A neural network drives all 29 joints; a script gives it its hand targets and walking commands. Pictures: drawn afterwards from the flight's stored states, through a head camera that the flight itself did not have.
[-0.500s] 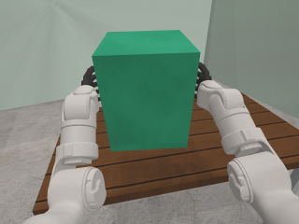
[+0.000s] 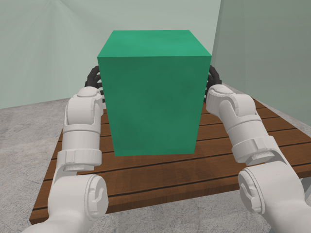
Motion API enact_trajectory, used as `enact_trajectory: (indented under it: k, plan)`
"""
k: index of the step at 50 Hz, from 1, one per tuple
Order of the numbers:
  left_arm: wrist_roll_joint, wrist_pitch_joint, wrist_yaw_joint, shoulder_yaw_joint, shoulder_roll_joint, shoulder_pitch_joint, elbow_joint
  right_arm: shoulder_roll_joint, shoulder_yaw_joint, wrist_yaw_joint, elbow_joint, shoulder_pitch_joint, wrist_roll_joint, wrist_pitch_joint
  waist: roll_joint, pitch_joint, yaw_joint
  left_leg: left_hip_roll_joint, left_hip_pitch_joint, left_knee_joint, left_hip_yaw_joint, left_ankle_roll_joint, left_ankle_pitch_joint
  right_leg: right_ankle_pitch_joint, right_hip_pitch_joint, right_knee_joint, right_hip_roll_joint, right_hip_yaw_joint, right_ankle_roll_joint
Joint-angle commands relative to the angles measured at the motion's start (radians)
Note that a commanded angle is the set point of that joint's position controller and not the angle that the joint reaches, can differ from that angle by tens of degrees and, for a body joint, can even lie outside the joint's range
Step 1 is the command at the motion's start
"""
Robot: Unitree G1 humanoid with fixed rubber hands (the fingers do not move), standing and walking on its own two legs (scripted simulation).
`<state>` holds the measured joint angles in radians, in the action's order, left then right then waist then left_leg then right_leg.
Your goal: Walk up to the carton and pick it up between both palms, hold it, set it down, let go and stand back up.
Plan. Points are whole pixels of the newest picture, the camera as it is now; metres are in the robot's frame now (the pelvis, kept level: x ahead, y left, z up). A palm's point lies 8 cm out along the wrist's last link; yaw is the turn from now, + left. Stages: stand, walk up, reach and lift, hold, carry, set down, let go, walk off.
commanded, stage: hold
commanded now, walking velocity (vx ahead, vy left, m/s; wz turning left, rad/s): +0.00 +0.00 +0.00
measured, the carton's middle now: (153, 91) +0.40 +0.00 +0.28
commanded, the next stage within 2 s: none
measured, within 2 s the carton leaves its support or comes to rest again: neither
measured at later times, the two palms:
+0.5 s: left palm (88, 90) +0.37 +0.15 +0.30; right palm (210, 87) +0.36 -0.14 +0.30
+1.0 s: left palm (93, 98) +0.36 +0.14 +0.28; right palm (214, 96) +0.35 -0.15 +0.28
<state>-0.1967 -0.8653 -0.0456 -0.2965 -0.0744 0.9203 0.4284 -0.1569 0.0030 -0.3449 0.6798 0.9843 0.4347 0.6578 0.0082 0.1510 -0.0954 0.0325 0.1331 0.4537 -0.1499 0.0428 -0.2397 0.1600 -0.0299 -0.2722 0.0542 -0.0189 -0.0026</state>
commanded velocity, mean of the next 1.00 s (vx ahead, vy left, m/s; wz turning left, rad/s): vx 0.00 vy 0.00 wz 0.00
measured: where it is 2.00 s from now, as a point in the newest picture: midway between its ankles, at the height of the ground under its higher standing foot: outside the picture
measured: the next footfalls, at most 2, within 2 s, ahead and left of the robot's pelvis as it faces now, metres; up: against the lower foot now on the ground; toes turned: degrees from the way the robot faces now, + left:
none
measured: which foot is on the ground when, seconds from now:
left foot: down 0.00-1.00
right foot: down 0.00-1.00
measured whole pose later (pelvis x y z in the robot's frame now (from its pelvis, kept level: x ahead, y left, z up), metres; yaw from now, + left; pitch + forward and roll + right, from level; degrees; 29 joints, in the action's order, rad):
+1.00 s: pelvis +0.00 +0.00 +0.00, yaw -1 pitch -6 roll -3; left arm -0.20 -0.90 -0.05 -0.30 -0.04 0.83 0.31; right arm -0.16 0.04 -0.37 0.58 0.92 0.46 0.70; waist 0.03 0.15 -0.09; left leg 0.04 0.10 0.46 -0.13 0.04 -0.26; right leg 0.18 0.00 -0.29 0.06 -0.03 0.00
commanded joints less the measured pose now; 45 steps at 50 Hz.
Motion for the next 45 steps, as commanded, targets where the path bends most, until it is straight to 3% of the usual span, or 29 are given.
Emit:
enact_trajectory:
  k: [1,3,5,8,11,15,17,20,24,26,27,28,34,35,37,39,45]
  plan:
    - [0.177,0.075,0.127,0.387,0.661,0.914,-0.239,0.702,0.303,0.131,-0.451,1.049,0.222,-0.032,0.084,0.45,-0.001,-0.084,-0.165,-0.017,0.078,0.058,0.474,-0.347,0.118,-0.001,0.049,0.017,-0.054]
    - [0.173,0.072,0.126,0.39,0.658,0.928,-0.278,0.713,0.329,0.133,-0.508,1.067,0.221,-0.034,0.058,0.48,0.013,-0.083,-0.153,-0.022,0.084,0.046,0.462,-0.354,0.133,-0.003,0.046,0.012,-0.059]
    - [0.182,0.067,0.12,0.4,0.665,0.915,-0.276,0.722,0.336,0.138,-0.509,1.065,0.216,-0.028,0.055,0.453,0.014,-0.08,-0.146,-0.023,0.08,0.053,0.482,-0.353,0.121,-0.006,0.049,0.015,-0.061]
    - [0.169,0.06,0.122,0.394,0.655,0.923,-0.271,0.722,0.321,0.144,-0.483,1.066,0.209,-0.016,0.058,0.412,0.03,-0.077,-0.122,-0.043,0.083,0.043,0.396,-0.29,0.101,0.001,0.046,0.014,-0.06]
    - [0.158,0.057,0.128,0.356,0.627,0.91,-0.201,0.719,0.29,0.156,-0.391,1.047,0.184,-0.004,0.035,0.326,0.015,-0.075,-0.1,-0.065,0.087,0.033,0.288,-0.178,0.039,0.022,0.04,0.014,-0.062]
    - [0.15,0.067,0.134,0.312,0.63,0.987,-0.139,0.724,0.234,0.177,-0.31,1.086,0.141,-0.009,0.03,0.299,0.03,-0.062,-0.052,-0.099,0.099,0.014,0.178,-0.072,0.0,0.026,0.038,0.017,-0.054]
    - [0.165,0.08,0.135,0.337,0.653,1.024,-0.123,0.721,0.198,0.182,-0.27,1.099,0.119,-0.015,0.071,0.309,0.004,-0.054,-0.049,-0.107,0.091,0.016,0.148,-0.046,0.0,0.024,0.038,0.019,-0.049]
    - [0.175,0.093,0.132,0.325,0.66,1.054,-0.062,0.717,0.156,0.191,-0.209,1.117,0.092,-0.026,0.063,0.316,0.0,-0.054,-0.021,-0.118,0.085,0.015,0.11,-0.022,-0.011,0.017,0.031,0.022,-0.044]
    - [0.2,0.114,0.128,0.329,0.661,1.082,-0.061,0.716,0.157,0.185,-0.229,1.139,0.101,-0.041,0.048,0.407,-0.011,-0.064,-0.042,-0.094,0.086,0.011,0.172,-0.098,0.034,0.01,0.032,0.016,-0.044]
    - [0.195,0.121,0.12,0.329,0.668,1.035,-0.05,0.716,0.176,0.175,-0.237,1.112,0.11,-0.045,0.068,0.434,0.0,-0.072,-0.068,-0.072,0.086,0.022,0.244,-0.151,0.051,0.009,0.032,0.017,-0.044]
    - [0.182,0.117,0.122,0.316,0.661,1.037,-0.045,0.693,0.179,0.169,-0.214,1.106,0.124,-0.042,0.078,0.418,-0.014,-0.073,-0.077,-0.062,0.082,0.026,0.255,-0.161,0.034,0.008,0.035,0.005,-0.043]
    - [0.181,0.116,0.123,0.311,0.658,1.0,-0.028,0.691,0.189,0.163,-0.231,1.101,0.123,-0.045,0.07,0.412,-0.001,-0.076,-0.084,-0.063,0.087,0.028,0.27,-0.167,0.038,0.009,0.034,0.009,-0.045]
    - [0.192,0.11,0.12,0.35,0.666,0.966,-0.157,0.708,0.281,0.139,-0.371,1.056,0.184,-0.048,0.051,0.522,0.0,-0.084,-0.148,-0.023,0.083,0.047,0.443,-0.334,0.122,-0.01,0.046,0.014,-0.053]
    - [0.184,0.104,0.12,0.358,0.665,0.968,-0.166,0.69,0.264,0.135,-0.367,1.056,0.186,-0.041,0.066,0.5,-0.014,-0.085,-0.157,-0.02,0.084,0.048,0.453,-0.349,0.112,-0.004,0.042,0.01,-0.054]
    - [0.189,0.1,0.123,0.374,0.645,0.938,-0.23,0.698,0.297,0.122,-0.442,1.043,0.208,-0.044,0.048,0.513,-0.002,-0.091,-0.173,-0.015,0.082,0.048,0.466,-0.388,0.14,-0.009,0.043,0.006,-0.061]
    - [0.184,0.084,0.122,0.387,0.658,0.932,-0.242,0.698,0.309,0.117,-0.454,1.041,0.222,-0.034,0.073,0.479,-0.004,-0.088,-0.161,-0.012,0.085,0.054,0.468,-0.377,0.123,-0.004,0.043,0.016,-0.061]
    - [0.206,0.06,0.119,0.45,0.659,0.925,-0.35,0.72,0.35,0.123,-0.526,1.018,0.233,-0.015,0.067,0.467,-0.009,-0.081,-0.177,-0.009,0.083,0.061,0.494,-0.381,0.131,-0.01,0.05,0.014,-0.06]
